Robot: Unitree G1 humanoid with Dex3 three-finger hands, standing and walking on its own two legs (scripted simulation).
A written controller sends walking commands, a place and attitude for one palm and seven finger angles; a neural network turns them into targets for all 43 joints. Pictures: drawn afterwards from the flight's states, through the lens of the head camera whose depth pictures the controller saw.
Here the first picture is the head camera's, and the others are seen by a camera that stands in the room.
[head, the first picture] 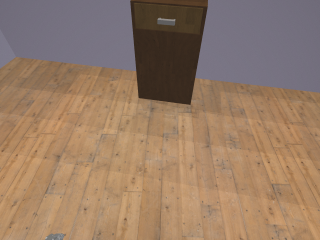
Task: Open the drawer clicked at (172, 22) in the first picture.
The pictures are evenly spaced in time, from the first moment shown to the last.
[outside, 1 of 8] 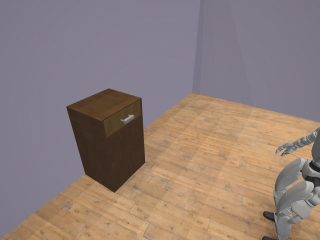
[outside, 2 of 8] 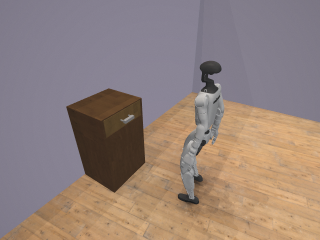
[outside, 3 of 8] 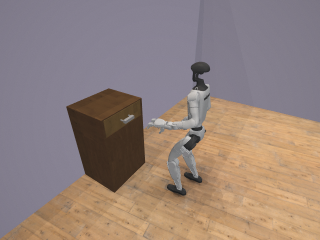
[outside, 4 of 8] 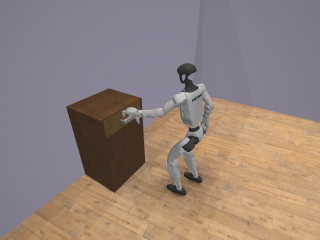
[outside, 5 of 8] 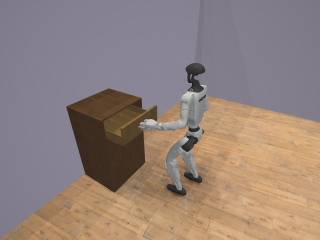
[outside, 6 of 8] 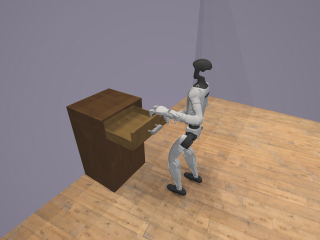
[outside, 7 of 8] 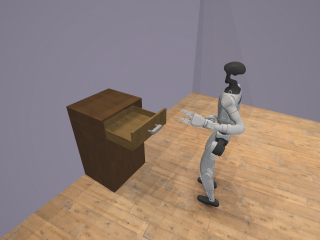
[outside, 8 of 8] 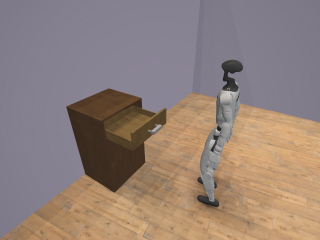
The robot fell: no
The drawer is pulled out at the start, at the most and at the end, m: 0.00 0.30 0.30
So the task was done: yes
